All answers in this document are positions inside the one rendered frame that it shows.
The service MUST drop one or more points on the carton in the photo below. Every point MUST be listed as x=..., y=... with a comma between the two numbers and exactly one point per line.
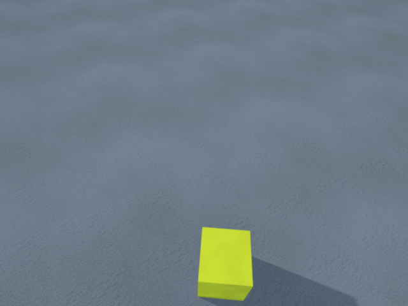
x=225, y=269

